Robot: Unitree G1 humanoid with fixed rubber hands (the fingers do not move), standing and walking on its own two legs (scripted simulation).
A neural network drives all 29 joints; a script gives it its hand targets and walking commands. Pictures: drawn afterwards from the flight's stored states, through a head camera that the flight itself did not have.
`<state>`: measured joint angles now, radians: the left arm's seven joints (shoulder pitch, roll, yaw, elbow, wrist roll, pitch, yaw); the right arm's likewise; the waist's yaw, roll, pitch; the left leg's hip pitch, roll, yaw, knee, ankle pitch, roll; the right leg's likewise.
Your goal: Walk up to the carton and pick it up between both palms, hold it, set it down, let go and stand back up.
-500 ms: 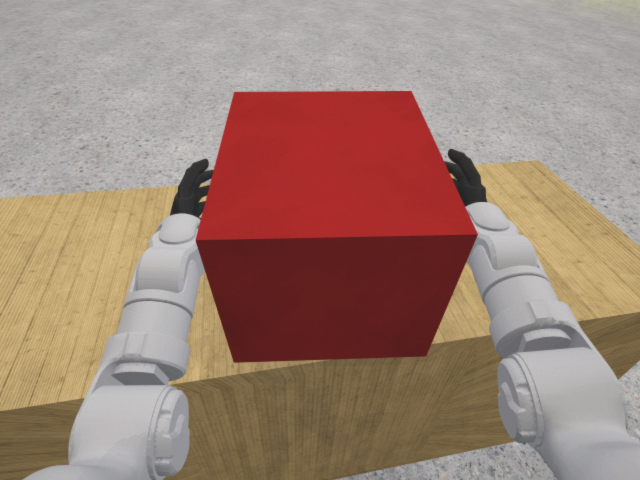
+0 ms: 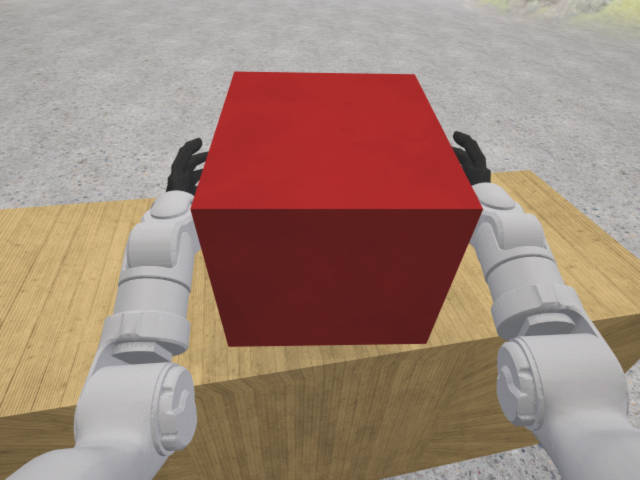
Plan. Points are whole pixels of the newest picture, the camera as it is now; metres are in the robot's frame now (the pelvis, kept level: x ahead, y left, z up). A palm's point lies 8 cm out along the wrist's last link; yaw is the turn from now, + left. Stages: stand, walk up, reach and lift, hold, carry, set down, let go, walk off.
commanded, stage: reach and lift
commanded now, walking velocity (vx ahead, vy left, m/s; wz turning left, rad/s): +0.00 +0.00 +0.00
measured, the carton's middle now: (326, 202) +0.44 +0.02 +0.17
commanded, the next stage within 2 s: hold in 0.58 s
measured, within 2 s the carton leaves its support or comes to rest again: neither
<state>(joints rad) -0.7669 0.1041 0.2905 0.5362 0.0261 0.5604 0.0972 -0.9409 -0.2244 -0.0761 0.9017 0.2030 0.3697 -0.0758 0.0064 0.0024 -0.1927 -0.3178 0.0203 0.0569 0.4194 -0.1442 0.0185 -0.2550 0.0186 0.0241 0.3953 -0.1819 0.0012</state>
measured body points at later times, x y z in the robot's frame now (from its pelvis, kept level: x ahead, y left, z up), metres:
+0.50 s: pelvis +0.01 +0.00 +0.00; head -0.06 +0.00 +0.45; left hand +0.39 +0.18 +0.22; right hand +0.41 -0.18 +0.24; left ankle +0.05 +0.10 -0.74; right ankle +0.01 -0.12 -0.74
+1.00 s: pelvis +0.01 +0.00 +0.00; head -0.07 +0.01 +0.45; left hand +0.39 +0.18 +0.22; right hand +0.40 -0.18 +0.24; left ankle +0.05 +0.10 -0.74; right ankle +0.01 -0.12 -0.74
